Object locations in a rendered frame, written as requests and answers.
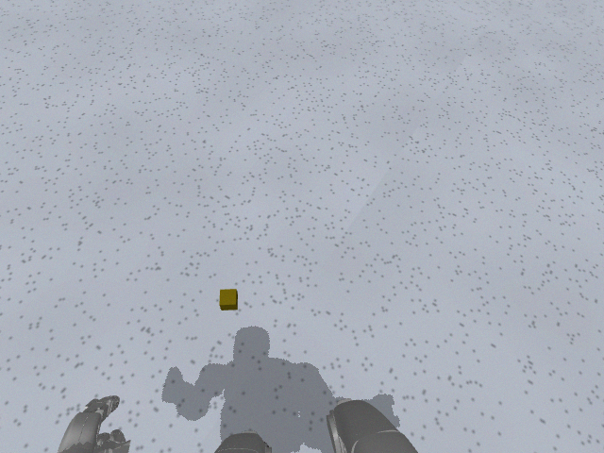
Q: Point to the cube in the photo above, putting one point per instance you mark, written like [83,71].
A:
[228,299]

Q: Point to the left robot hand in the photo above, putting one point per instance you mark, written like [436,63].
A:
[83,431]

